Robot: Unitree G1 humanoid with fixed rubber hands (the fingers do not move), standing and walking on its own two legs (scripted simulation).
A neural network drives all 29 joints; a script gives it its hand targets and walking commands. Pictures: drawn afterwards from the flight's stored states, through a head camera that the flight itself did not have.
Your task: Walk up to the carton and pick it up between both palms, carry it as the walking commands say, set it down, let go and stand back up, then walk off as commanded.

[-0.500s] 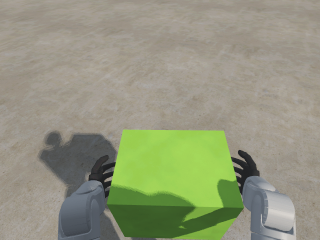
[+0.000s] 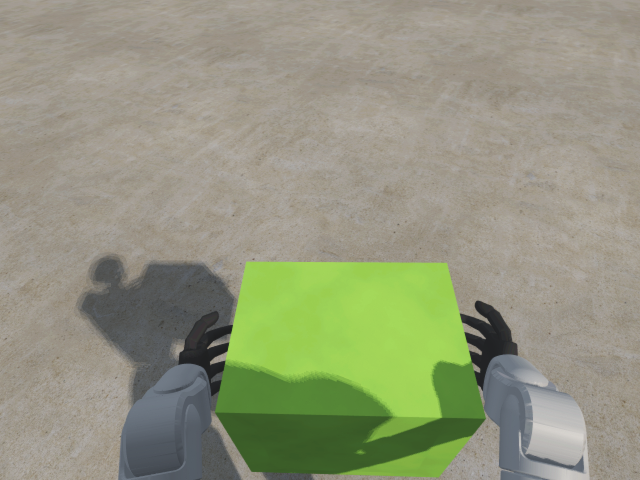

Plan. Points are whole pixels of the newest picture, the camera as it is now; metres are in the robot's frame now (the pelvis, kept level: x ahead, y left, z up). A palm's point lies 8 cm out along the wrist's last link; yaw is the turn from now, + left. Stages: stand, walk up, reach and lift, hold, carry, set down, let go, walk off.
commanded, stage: carry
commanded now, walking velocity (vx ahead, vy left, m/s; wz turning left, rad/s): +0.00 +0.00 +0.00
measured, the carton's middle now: (344, 372) +0.28 -0.01 +0.00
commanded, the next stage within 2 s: none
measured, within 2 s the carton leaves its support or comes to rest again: neither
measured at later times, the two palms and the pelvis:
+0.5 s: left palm (204, 375) +0.25 +0.15 +0.06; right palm (506, 370) +0.25 -0.19 +0.06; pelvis +0.00 -0.01 +0.00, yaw +0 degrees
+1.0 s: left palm (206, 377) +0.25 +0.15 +0.05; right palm (504, 370) +0.25 -0.19 +0.06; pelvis +0.00 -0.01 +0.00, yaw +0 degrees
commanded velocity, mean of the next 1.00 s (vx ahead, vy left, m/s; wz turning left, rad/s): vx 0.00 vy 0.00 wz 0.00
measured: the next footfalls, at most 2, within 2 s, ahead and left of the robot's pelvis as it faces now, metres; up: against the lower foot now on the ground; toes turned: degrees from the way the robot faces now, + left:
none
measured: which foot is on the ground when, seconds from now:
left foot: down 0.00-1.00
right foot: down 0.00-1.00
